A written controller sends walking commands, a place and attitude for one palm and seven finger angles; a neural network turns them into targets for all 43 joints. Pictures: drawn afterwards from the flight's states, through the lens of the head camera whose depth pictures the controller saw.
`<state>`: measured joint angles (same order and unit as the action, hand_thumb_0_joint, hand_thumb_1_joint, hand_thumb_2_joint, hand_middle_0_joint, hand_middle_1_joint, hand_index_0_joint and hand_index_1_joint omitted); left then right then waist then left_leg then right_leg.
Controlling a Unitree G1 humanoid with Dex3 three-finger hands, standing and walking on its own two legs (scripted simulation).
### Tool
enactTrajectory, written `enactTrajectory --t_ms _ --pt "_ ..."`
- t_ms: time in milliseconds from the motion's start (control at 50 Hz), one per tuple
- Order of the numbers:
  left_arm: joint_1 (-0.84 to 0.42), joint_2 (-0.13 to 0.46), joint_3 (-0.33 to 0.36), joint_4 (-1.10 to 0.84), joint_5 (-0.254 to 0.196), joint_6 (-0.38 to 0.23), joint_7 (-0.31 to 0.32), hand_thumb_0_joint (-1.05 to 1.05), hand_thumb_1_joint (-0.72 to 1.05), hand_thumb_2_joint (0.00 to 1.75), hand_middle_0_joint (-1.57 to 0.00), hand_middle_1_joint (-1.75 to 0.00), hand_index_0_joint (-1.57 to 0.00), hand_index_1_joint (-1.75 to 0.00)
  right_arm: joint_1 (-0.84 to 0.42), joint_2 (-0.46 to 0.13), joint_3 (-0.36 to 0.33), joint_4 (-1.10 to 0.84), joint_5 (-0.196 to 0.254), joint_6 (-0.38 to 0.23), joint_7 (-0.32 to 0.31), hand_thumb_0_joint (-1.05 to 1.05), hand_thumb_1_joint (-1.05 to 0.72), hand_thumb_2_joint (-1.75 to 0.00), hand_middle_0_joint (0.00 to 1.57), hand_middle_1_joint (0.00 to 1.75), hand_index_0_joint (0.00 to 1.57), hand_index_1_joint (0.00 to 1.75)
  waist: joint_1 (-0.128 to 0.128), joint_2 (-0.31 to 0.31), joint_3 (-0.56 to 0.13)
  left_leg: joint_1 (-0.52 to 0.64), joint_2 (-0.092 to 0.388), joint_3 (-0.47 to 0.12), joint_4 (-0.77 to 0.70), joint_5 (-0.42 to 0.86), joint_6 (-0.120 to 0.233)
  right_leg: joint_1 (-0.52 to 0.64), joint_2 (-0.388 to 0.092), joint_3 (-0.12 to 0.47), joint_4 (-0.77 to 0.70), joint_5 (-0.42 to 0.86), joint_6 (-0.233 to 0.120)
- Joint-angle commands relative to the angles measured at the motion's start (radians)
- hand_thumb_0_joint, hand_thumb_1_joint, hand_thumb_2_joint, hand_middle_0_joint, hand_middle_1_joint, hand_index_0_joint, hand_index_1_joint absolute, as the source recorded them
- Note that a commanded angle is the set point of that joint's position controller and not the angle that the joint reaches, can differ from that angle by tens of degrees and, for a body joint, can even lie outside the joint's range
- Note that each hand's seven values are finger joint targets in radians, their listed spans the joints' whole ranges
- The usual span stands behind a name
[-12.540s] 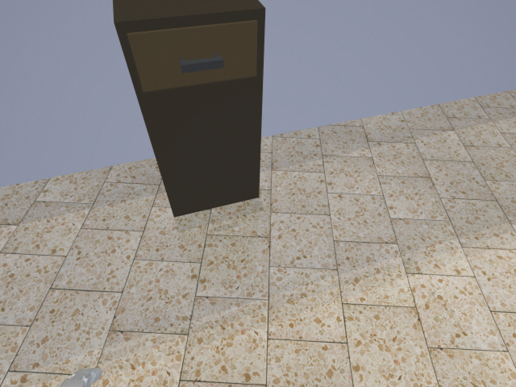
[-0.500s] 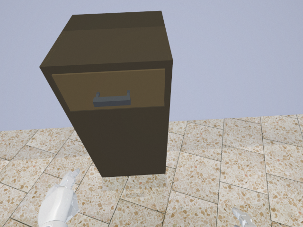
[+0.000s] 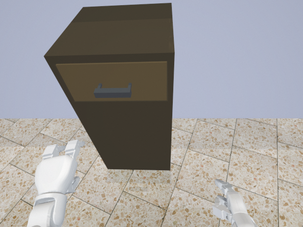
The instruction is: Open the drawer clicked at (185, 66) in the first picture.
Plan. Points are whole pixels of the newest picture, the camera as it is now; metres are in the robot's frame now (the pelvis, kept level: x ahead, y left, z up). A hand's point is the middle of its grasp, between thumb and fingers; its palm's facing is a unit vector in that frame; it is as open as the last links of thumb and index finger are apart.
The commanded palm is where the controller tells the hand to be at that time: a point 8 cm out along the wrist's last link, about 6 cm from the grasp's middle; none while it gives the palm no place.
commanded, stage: raise the hand with hooked fingers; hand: left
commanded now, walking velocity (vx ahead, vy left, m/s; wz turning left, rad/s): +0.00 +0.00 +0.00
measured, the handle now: (113, 89) +0.55 +0.22 +0.03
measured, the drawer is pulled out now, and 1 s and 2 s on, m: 0.00 0.00 0.00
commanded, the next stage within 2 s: move the hooked fingers above the handle in 1.20 s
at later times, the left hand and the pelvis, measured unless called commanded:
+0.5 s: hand (65, 140) +0.29 +0.26 +0.10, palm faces +0.11 -0.09 -0.99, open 13.1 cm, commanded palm +0.26 +0.26 +0.16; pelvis +0.01 +0.02 +0.02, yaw +0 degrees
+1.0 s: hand (54, 118) +0.32 +0.28 +0.14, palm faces +0.03 -0.08 -1.00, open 13.8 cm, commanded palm +0.29 +0.28 +0.20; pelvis +0.01 +0.04 +0.04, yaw +0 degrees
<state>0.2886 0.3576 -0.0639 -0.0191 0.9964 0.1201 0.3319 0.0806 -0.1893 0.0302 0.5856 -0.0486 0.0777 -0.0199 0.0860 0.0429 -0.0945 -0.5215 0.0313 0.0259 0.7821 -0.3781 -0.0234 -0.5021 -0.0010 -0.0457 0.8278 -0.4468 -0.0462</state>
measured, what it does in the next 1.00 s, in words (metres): stands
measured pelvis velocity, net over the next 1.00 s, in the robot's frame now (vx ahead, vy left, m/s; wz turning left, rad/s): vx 0.01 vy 0.04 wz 0.00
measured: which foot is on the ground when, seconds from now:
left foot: down 0.00-1.00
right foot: down 0.00-1.00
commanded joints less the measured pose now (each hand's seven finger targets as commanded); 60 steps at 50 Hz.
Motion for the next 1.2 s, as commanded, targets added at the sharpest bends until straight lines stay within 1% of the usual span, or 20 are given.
enactTrajectory --t_ms 0,40,120,240,280,340,400,440,460,560,580,620,640,680,780,880,960,1040,1120,1180 --pt "0.004 0.215 0.151 -0.164 -0.012 -0.052 -0.035 0.00 0.06 0.54 -0.26 -0.84 -0.26 -0.84 -0.109 -0.124 -0.045 -0.151 0.000 -0.058 -0.017 0.00 -0.90 -0.90 0.20 0.30 0.20 0.30 0.016 -0.130 -0.127 0.088 -0.075 0.006 -0.144 0.238 0.055 0.236 -0.012 0.152 -0.234 0.454 0.032" --pt "-0.011 0.240 0.191 -0.197 -0.005 -0.085 -0.028 0.00 0.01 0.52 -0.26 -0.87 -0.26 -0.87 -0.109 -0.127 -0.054 -0.148 -0.004 -0.063 -0.013 0.00 -0.90 -0.90 0.20 0.30 0.20 0.30 0.027 -0.088 -0.143 0.110 -0.076 0.007 -0.159 0.258 0.054 0.258 -0.012 0.151 -0.241 0.468 0.026" --pt "-0.081 0.223 0.202 -0.212 -0.021 -0.129 0.015 0.00 -0.08 0.48 -0.27 -0.93 -0.27 -0.93 -0.091 -0.128 -0.077 -0.130 0.003 -0.076 -0.010 0.00 -0.90 -0.90 0.20 0.30 0.20 0.30 0.008 -0.085 -0.158 0.142 -0.081 0.009 -0.162 0.272 0.056 0.248 -0.018 0.140 -0.248 0.503 0.031" --pt "-0.240 0.222 0.162 -0.225 -0.027 -0.102 0.024 0.00 -0.22 0.42 -0.28 -1.02 -0.28 -1.02 -0.096 -0.144 -0.098 -0.112 0.017 -0.080 -0.011 0.00 -0.90 -0.90 0.20 0.30 0.20 0.30 -0.015 -0.072 -0.193 0.210 -0.081 0.016 -0.178 0.307 0.061 0.235 -0.013 0.101 -0.261 0.477 0.031" --pt "-0.272 0.219 0.136 -0.241 -0.030 -0.085 0.004 0.00 -0.27 0.40 -0.28 -1.05 -0.28 -1.05 -0.097 -0.146 -0.098 -0.108 0.022 -0.076 -0.012 0.00 -0.90 -0.90 0.20 0.30 0.20 0.30 -0.010 -0.039 -0.199 0.245 -0.078 0.017 -0.195 0.326 0.061 0.239 -0.013 0.080 -0.262 0.478 0.028" --pt "-0.312 0.253 0.147 -0.249 -0.027 -0.056 -0.032 0.00 -0.34 0.37 -0.29 -1.10 -0.29 -1.10 -0.112 -0.151 -0.093 -0.110 0.028 -0.065 -0.012 0.00 -0.90 -0.90 0.20 0.30 0.20 0.30 0.003 -0.014 -0.198 0.280 -0.075 0.013 -0.220 0.370 0.058 0.259 -0.003 0.064 -0.272 0.474 0.021" --pt "-0.356 0.242 0.122 -0.208 -0.030 -0.021 -0.073 0.00 -0.41 0.34 -0.29 -1.14 -0.29 -1.14 -0.113 -0.147 -0.082 -0.111 0.039 -0.049 -0.012 0.00 -0.90 -0.90 0.20 0.30 0.20 0.30 0.001 -0.030 -0.142 0.294 -0.069 0.010 -0.256 0.374 0.055 0.255 0.002 0.039 -0.292 0.440 0.020" --pt "-0.392 0.265 0.138 -0.197 -0.028 -0.002 -0.100 0.00 -0.45 0.32 -0.30 -1.17 -0.30 -1.17 -0.116 -0.150 -0.078 -0.114 0.043 -0.038 -0.011 0.00 -0.90 -0.90 0.20 0.30 0.20 0.30 0.006 -0.036 -0.147 0.313 -0.064 0.007 -0.274 0.400 0.053 0.277 0.009 0.031 -0.304 0.442 0.018" --pt "-0.417 0.261 0.122 -0.206 -0.027 0.006 -0.113 0.00 -0.48 0.31 -0.30 -1.18 -0.30 -1.18 -0.120 -0.148 -0.074 -0.115 0.045 -0.032 -0.010 0.00 -0.90 -0.90 0.20 0.30 0.20 0.30 0.005 -0.008 -0.146 0.328 -0.063 0.009 -0.283 0.411 0.051 0.283 0.007 0.030 -0.308 0.445 0.017" --pt "-0.541 0.268 0.099 -0.168 -0.037 0.035 -0.187 0.00 -0.50 0.30 -0.30 -1.20 -0.30 -1.20 -0.118 -0.146 -0.058 -0.115 0.053 -0.011 -0.011 0.00 -0.90 -0.90 0.20 0.30 0.20 0.30 -0.005 -0.025 -0.128 0.357 -0.058 0.003 -0.323 0.417 0.049 0.311 0.013 0.018 -0.344 0.425 0.017" --pt "-0.567 0.273 0.097 -0.165 -0.041 0.035 -0.202 0.00 -0.50 0.30 -0.30 -1.20 -0.30 -1.20 -0.117 -0.146 -0.056 -0.114 0.054 -0.008 -0.012 0.00 -0.90 -0.90 0.20 0.30 0.20 0.30 -0.007 -0.026 -0.120 0.364 -0.058 0.002 -0.328 0.420 0.050 0.314 0.014 0.016 -0.351 0.428 0.016" --pt "-0.621 0.303 0.109 -0.190 -0.040 0.025 -0.225 0.00 -0.50 0.30 -0.30 -1.20 -0.30 -1.20 -0.114 -0.150 -0.054 -0.114 0.051 -0.006 -0.013 0.00 -0.90 -0.90 0.20 0.30 0.20 0.30 -0.006 -0.010 -0.162 0.392 -0.059 -0.004 -0.330 0.461 0.051 0.339 0.015 0.017 -0.354 0.457 0.014" --pt "-0.640 0.317 0.120 -0.191 -0.038 0.021 -0.235 0.00 -0.50 0.30 -0.30 -1.20 -0.30 -1.20 -0.118 -0.150 -0.053 -0.114 0.051 -0.004 -0.012 0.00 -0.90 -0.90 0.20 0.30 0.20 0.30 -0.005 0.018 -0.164 0.403 -0.057 -0.005 -0.332 0.471 0.047 0.340 0.017 0.018 -0.359 0.453 0.012" --pt "-0.679 0.310 0.105 -0.191 -0.045 0.009 -0.255 0.00 -0.50 0.30 -0.30 -1.20 -0.30 -1.20 -0.110 -0.149 -0.052 -0.107 0.053 -0.001 -0.009 0.00 -0.90 -0.90 0.20 0.30 0.20 0.30 -0.011 0.030 -0.166 0.418 -0.054 -0.013 -0.339 0.494 0.045 0.339 0.017 0.010 -0.364 0.452 0.010" --pt "-0.752 0.342 0.123 -0.134 -0.070 -0.005 -0.296 0.00 -0.50 0.30 -0.30 -1.20 -0.30 -1.20 -0.097 -0.159 -0.051 -0.095 0.060 0.005 -0.008 0.00 -0.90 -0.90 0.20 0.30 0.20 0.30 -0.014 -0.001 -0.149 0.414 -0.053 -0.018 -0.361 0.494 0.044 0.351 0.018 0.004 -0.386 0.446 0.011" --pt "-0.635 0.318 0.125 -0.108 -0.099 -0.020 -0.335 0.00 -0.50 0.30 -0.30 -1.20 -0.30 -1.20 -0.082 -0.170 -0.058 -0.111 0.062 0.009 0.009 0.00 -0.90 -0.90 0.20 0.30 0.20 0.30 0.004 -0.051 -0.144 0.395 -0.052 -0.012 -0.372 0.515 0.047 0.379 0.015 0.003 -0.393 0.477 0.014" --pt "-0.663 0.339 0.145 -0.191 -0.094 -0.067 -0.318 0.00 -0.50 0.30 -0.30 -1.20 -0.30 -1.20 -0.080 -0.171 -0.063 -0.118 0.057 0.000 0.013 0.00 -0.90 -0.90 0.20 0.30 0.20 0.30 0.006 -0.021 -0.177 0.399 -0.055 -0.015 -0.371 0.492 0.048 0.375 0.015 0.006 -0.392 0.444 0.014" --pt "-0.696 0.382 0.195 -0.218 -0.088 -0.098 -0.260 0.00 -0.50 0.30 -0.30 -1.20 -0.30 -1.20 -0.070 -0.172 -0.071 -0.106 0.058 -0.011 0.011 0.00 -0.90 -0.90 0.20 0.30 0.20 0.30 0.012 0.018 -0.193 0.408 -0.056 -0.020 -0.368 0.485 0.045 0.363 0.021 0.009 -0.393 0.419 0.009" --pt "-0.707 0.353 0.170 -0.176 -0.077 -0.079 -0.219 0.00 -0.50 0.30 -0.30 -1.20 -0.30 -1.20 -0.073 -0.167 -0.076 -0.087 0.065 -0.014 0.008 0.00 -0.90 -0.90 0.20 0.30 0.20 0.30 0.006 0.020 -0.188 0.406 -0.058 -0.009 -0.374 0.446 0.043 0.343 0.018 0.009 -0.396 0.389 0.011" --pt "-0.711 0.337 0.144 -0.152 -0.080 -0.055 -0.220 0.00 -0.50 0.30 -0.30 -1.20 -0.30 -1.20 -0.081 -0.167 -0.073 -0.083 0.070 -0.016 0.006 0.00 -0.90 -0.90 0.20 0.30 0.20 0.30 0.001 0.016 -0.165 0.398 -0.058 -0.009 -0.387 0.405 0.044 0.341 0.017 0.008 -0.406 0.356 0.011"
